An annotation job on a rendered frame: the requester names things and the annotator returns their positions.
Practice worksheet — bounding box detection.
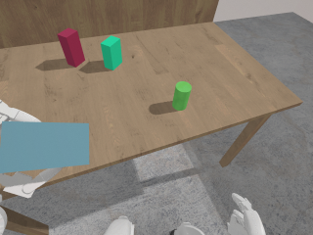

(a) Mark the right robot hand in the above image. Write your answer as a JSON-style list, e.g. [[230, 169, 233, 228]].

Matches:
[[227, 193, 266, 235]]

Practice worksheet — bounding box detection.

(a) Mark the robot left thigh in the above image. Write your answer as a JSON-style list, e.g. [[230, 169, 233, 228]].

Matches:
[[104, 218, 135, 235]]

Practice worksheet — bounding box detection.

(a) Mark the sponge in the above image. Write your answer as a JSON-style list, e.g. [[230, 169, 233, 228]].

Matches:
[[0, 121, 90, 173]]

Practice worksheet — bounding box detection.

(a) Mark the robot right thigh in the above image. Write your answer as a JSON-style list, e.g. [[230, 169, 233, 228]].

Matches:
[[174, 225, 204, 235]]

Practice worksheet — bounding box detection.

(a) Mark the left robot hand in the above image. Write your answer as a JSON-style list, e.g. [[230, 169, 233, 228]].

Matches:
[[0, 100, 62, 198]]

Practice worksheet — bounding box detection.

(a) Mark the table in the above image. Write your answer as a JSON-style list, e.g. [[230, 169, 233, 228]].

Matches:
[[0, 0, 303, 235]]

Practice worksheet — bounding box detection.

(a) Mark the robot thigh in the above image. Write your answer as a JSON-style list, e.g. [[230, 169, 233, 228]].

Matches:
[[174, 225, 204, 235], [104, 218, 135, 235]]

